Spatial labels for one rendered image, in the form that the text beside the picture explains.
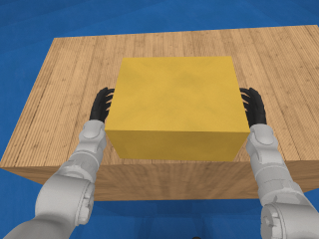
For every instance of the robot left upper arm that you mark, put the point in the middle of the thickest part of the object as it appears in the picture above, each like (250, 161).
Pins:
(65, 203)

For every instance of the left robot hand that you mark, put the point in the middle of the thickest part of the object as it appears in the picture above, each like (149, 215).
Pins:
(99, 109)

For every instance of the right robot hand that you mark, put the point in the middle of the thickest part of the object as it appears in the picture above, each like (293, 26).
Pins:
(255, 113)

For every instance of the robot right upper arm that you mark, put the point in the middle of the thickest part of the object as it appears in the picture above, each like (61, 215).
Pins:
(289, 221)

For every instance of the pedestal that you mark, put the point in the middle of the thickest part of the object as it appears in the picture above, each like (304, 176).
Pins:
(281, 63)

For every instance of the robot right forearm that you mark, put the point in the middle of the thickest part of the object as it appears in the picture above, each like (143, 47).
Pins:
(273, 178)

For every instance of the carton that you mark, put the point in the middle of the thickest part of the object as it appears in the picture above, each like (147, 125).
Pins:
(177, 108)

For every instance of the robot left forearm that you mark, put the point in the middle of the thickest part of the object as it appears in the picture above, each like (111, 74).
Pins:
(86, 158)

